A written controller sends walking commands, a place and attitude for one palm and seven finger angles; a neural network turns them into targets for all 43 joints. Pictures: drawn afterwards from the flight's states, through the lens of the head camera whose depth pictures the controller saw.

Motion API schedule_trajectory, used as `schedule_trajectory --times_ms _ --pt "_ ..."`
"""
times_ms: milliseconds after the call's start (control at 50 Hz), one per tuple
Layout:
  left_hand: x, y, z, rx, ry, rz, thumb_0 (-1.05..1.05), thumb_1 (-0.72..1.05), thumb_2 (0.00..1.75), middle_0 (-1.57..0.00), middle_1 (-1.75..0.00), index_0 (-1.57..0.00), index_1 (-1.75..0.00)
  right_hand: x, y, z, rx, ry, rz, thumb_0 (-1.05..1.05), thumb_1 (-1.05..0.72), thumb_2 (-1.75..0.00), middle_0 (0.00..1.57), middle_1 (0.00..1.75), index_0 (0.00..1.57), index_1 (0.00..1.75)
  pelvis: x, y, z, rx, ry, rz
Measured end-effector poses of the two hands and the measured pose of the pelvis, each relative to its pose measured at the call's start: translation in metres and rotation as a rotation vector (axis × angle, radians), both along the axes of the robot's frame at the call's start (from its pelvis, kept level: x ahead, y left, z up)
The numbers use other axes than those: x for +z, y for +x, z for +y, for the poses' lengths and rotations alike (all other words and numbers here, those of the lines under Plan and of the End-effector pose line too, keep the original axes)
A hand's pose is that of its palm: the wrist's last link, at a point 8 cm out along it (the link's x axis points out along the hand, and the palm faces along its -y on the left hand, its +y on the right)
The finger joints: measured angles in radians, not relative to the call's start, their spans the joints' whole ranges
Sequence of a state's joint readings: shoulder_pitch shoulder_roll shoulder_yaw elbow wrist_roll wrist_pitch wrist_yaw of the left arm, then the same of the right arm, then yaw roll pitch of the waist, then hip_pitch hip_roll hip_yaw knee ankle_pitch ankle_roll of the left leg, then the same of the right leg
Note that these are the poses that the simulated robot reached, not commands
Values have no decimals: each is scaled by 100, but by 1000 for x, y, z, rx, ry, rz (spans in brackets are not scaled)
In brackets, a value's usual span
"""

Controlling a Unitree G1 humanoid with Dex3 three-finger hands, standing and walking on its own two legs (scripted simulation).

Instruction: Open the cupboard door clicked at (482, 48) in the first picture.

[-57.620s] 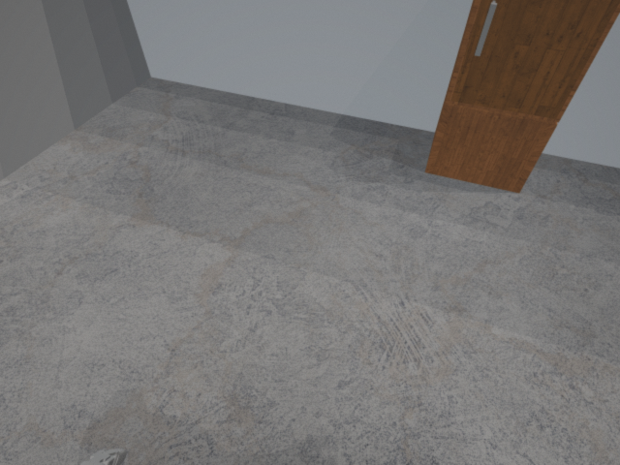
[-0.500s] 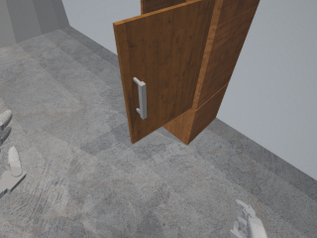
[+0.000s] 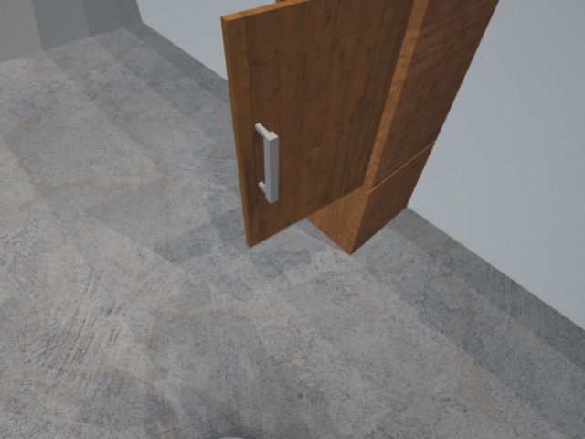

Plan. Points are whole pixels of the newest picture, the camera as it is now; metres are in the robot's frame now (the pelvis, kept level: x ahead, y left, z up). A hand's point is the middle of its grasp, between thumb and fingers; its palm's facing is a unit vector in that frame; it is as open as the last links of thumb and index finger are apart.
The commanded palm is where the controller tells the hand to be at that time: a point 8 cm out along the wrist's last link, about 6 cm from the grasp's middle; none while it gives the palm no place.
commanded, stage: let the arm hang, fingers relaxed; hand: left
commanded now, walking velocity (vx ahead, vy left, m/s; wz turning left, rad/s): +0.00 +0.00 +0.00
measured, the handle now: (266, 165) +0.62 +0.10 -0.04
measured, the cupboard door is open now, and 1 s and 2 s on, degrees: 83 83 83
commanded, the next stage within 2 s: look to check the result in 0.64 s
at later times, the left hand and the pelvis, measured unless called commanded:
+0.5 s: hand out of the picture +0.07 +0.20 -0.16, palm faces +0.00 -0.96 -0.27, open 7.4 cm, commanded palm none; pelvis +0.01 +0.00 +0.00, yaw +0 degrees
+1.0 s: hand out of the picture +0.07 +0.22 -0.16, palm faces -0.02 -0.95 -0.31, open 7.4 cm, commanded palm none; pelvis +0.02 -0.01 +0.01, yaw -1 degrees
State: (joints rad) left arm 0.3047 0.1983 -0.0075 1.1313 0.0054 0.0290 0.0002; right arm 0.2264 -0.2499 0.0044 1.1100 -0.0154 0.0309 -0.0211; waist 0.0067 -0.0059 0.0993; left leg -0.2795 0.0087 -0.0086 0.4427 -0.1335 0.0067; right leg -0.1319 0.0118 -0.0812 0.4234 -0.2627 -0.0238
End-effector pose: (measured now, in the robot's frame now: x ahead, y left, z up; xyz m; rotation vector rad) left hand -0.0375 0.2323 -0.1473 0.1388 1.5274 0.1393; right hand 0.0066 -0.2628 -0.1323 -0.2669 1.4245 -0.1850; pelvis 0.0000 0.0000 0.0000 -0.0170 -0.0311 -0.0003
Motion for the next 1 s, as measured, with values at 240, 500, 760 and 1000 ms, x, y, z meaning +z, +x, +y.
schedule_trajectory --times_ms 240,500,760,1000 --pt "16 12 28 -2 108 -36 1 91 90 -20 -30 -20 -30 -17 3 26 -23 94 -19 0 -91 -89 20 30 21 30 1 -1 -1 -1 5 -9" --pt "21 97 18 -59 95 -249 0 91 90 -20 -30 -20 -30 -12 41 16 -10 83 -124 0 -91 -89 20 30 21 30 3 7 -3 -5 14 -13" --pt "21 110 20 -72 99 -243 0 90 90 -20 -30 -20 -30 -2 52 -10 -5 21 -121 0 -91 -89 20 30 20 30 5 16 -8 -8 14 -9" --pt "26 104 35 -70 136 -189 0 90 90 -20 -30 -20 -30 1 66 -21 9 4 -116 0 -91 -89 20 30 21 30 6 23 -9 -13 16 -3"
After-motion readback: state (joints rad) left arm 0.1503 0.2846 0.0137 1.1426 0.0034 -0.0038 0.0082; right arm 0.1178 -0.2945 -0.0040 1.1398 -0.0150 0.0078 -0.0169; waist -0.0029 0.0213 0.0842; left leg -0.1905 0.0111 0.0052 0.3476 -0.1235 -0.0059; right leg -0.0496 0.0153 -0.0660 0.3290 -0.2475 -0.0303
